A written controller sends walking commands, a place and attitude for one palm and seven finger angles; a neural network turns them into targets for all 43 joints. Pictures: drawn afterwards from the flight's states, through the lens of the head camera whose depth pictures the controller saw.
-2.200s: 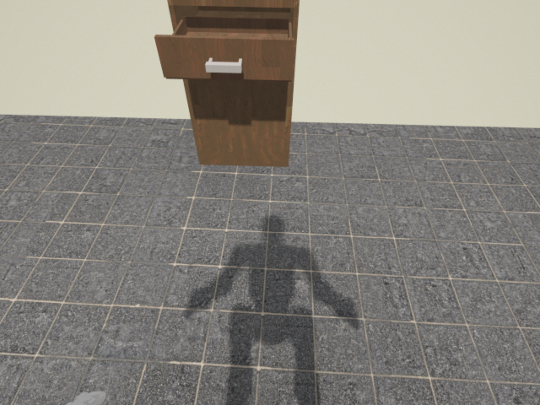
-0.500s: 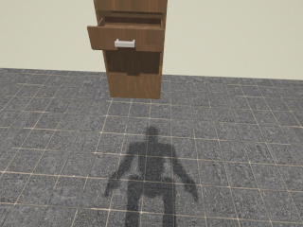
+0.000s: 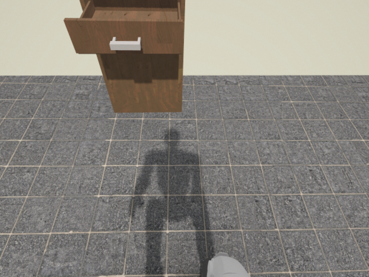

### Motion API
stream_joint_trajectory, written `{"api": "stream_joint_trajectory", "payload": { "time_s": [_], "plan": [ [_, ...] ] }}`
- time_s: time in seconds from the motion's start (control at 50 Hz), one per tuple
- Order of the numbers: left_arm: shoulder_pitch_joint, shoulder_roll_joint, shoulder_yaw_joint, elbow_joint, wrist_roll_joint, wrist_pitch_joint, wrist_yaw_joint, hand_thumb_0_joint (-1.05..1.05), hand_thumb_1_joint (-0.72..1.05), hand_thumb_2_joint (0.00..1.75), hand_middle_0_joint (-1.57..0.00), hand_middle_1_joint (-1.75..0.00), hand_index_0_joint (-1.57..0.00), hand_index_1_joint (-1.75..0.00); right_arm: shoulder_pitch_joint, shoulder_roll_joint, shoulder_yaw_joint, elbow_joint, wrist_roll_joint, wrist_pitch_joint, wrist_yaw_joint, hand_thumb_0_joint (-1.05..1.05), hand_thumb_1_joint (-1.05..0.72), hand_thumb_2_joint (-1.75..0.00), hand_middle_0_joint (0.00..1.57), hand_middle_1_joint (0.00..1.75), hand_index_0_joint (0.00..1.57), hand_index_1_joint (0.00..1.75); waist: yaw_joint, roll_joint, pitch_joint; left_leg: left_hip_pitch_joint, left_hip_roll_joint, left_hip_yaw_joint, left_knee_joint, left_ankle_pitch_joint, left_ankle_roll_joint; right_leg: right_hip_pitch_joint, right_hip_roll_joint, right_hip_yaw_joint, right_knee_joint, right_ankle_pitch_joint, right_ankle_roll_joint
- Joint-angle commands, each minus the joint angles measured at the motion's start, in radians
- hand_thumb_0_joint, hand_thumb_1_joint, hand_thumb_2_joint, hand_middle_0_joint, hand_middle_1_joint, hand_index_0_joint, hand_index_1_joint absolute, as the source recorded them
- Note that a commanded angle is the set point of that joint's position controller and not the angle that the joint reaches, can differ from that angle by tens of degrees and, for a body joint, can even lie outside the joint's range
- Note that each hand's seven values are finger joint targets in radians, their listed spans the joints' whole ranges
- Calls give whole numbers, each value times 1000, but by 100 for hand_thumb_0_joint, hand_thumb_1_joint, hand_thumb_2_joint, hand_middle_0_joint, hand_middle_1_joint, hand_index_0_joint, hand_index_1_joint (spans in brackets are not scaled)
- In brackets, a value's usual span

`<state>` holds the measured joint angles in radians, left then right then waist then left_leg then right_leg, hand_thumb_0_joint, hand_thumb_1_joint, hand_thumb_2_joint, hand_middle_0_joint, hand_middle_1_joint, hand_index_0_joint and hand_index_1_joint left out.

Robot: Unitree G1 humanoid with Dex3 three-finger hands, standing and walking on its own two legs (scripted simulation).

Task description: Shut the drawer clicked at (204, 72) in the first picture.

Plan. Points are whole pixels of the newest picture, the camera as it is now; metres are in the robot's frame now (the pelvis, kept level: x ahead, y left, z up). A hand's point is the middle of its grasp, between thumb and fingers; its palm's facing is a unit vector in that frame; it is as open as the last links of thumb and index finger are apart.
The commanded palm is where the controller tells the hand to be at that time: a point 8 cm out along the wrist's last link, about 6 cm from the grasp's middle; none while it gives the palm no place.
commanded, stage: walk to a spot facing it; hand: left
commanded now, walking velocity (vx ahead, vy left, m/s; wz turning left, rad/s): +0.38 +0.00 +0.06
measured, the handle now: (126, 42) +0.95 +0.23 -0.02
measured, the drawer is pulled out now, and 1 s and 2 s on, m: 0.30 0.30 0.30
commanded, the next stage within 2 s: take the last steps up to it in 0.48 s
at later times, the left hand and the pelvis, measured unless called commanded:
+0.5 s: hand (104, 275) +0.16 +0.20 -0.19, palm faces +0.19 -0.97 -0.16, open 7.3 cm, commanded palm none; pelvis +0.22 +0.03 -0.01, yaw +6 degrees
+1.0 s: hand (123, 162) +0.47 +0.20 -0.16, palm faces +0.07 -0.97 -0.24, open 7.3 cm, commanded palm none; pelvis +0.41 +0.00 -0.01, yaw +3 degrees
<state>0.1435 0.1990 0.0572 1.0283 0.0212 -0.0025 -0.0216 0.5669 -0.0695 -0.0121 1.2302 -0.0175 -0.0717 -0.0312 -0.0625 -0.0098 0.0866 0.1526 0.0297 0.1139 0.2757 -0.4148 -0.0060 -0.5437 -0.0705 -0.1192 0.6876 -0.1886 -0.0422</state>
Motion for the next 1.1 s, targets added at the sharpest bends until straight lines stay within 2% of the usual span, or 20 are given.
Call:
{"api": "stream_joint_trajectory", "payload": {
  "time_s": [0.0,0.02,0.04,0.06,0.1,0.2,0.36,0.42,0.44,0.46,0.48,0.54,0.6,0.82,0.88,0.9,0.92,0.94,1.0,1.08],
  "plan": [
    [230,67,23,-3,7,-52,3,0,90,90,-20,-30,-20,-30,-12,-211,-40,-42,1,-14,-8,0,-90,-90,20,30,20,30,174,106,-64,-253,180,-39,352,880,104,468,78,-47,-120,20,-41],
    [379,157,49,34,16,-69,16,0,90,90,-20,-30,-20,-30,1,-172,-36,-61,13,-14,5,0,-90,-90,20,30,20,30,225,-31,-180,-472,119,-18,669,593,70,720,-112,173,-171,-48,-103],
    [462,261,69,56,5,-69,30,0,90,90,-20,-30,-20,-30,34,-110,-29,-99,23,-18,7,0,-90,-90,20,30,20,30,205,-233,-305,-701,-30,-30,1054,-114,36,837,-417,662,-329,-38,-217],
    [403,263,69,48,-11,-64,28,0,90,90,-20,-30,-20,-30,-51,-131,-36,-115,24,-12,12,0,-90,-90,20,30,20,30,203,-139,-279,-730,25,-132,1167,-107,64,722,-425,687,-427,-242,-232],
    [215,144,37,4,-4,-63,38,0,90,90,-20,-30,-20,-30,-164,-115,-44,-152,5,2,22,0,-90,-90,20,30,20,30,127,-30,-50,-773,116,-148,1138,42,61,404,-359,482,-468,-296,-172],
    [138,68,9,-1,10,-80,41,0,90,90,-20,-30,-20,-30,-118,-78,-48,-150,-8,56,38,0,-90,-90,20,30,20,30,11,-85,-4,-634,140,-86,857,129,7,136,-243,141,-538,-177,-102],
    [221,124,17,14,10,-76,30,0,90,90,-20,-30,-20,-30,-364,-121,-49,-273,-5,30,71,0,-90,-90,20,30,20,30,71,-75,38,-564,85,8,420,175,11,289,-230,83,-492,-145,-91],
    [223,120,17,16,4,-64,27,0,90,90,-20,-30,-20,-30,-211,-179,-59,-231,-11,16,60,0,-90,-90,20,30,20,30,-8,57,-23,-248,39,35,253,159,30,221,-153,-17,-220,-33,-46],
    [238,70,9,-4,-2,-62,20,0,90,90,-20,-30,-20,-30,-85,-282,-84,-203,-23,8,46,0,-90,-90,20,30,20,30,-56,262,-78,-91,213,-250,111,61,101,73,-43,-90,94,-98,12],
    [207,39,0,-46,-5,-66,13,0,90,90,-20,-30,-20,-30,10,-369,-99,-188,-19,11,33,0,-90,-90,20,30,20,30,-68,389,-116,-11,415,-558,-34,127,197,-109,50,-62,394,-396,41],
    [164,71,3,-60,2,-63,23,0,90,90,-20,-30,-20,-30,-3,-358,-89,-183,-11,16,22,0,-90,-90,20,30,20,30,-66,279,-130,-57,443,-596,-36,114,229,-138,17,49,556,-391,19],
    [179,38,8,-11,5,-53,7,0,90,90,-20,-30,-20,-30,-208,-229,-52,-228,-6,-5,12,0,-90,-90,20,30,20,30,28,91,-31,-256,338,-298,-59,243,169,-116,-69,103,576,-145,32],
    [257,2,3,27,4,-28,15,0,90,90,-20,-30,-20,-30,-231,-184,-40,-210,2,-23,5,0,-90,-90,20,30,20,30,80,108,-73,-280,266,-98,-36,644,149,-10,-61,83,464,-85,60],
    [38,-4,3,-29,4,-22,3,0,90,90,-20,-30,-20,-30,-137,-211,-57,-128,-13,3,8,0,-90,-90,20,30,20,30,29,154,35,-240,280,-62,-39,403,159,68,-26,0,-12,-61,36],
    [145,31,15,6,6,-35,3,0,90,90,-20,-30,-20,-30,-153,-210,-55,-120,-11,12,9,0,-90,-90,20,30,20,30,95,69,-8,-312,240,-29,139,390,119,322,33,-43,-167,-20,13],
    [274,77,27,47,11,-47,8,0,90,90,-20,-30,-20,-30,-162,-196,-51,-122,-2,7,14,0,-90,-90,20,30,20,30,156,-17,-77,-405,181,34,339,384,83,520,-12,30,-213,-9,-16],
    [404,184,50,79,13,-60,20,0,90,90,-20,-30,-20,-30,-148,-138,-38,-149,9,1,24,0,-90,-90,20,30,20,30,190,-271,-173,-642,66,114,647,93,31,727,-267,375,-316,16,-109],
    [461,236,52,87,-9,-60,24,0,90,90,-20,-30,-20,-30,-179,-159,-34,-176,9,7,25,0,-90,-90,20,30,20,30,191,-283,-214,-744,15,13,881,-188,25,740,-380,571,-431,34,-189],
    [235,116,26,26,-8,-56,40,0,90,90,-20,-30,-20,-30,-274,-146,-51,-177,-2,23,30,0,-90,-90,20,30,20,30,116,-59,-33,-777,124,-104,980,37,28,427,-304,387,-498,-149,-155],
    [204,52,5,23,2,-75,42,0,90,90,-20,-30,-20,-30,-191,-101,-50,-146,-9,50,37,0,-90,-90,20,30,20,30,42,-84,-19,-660,116,-54,807,131,-12,306,-208,161,-513,76,-111]
  ]
}}
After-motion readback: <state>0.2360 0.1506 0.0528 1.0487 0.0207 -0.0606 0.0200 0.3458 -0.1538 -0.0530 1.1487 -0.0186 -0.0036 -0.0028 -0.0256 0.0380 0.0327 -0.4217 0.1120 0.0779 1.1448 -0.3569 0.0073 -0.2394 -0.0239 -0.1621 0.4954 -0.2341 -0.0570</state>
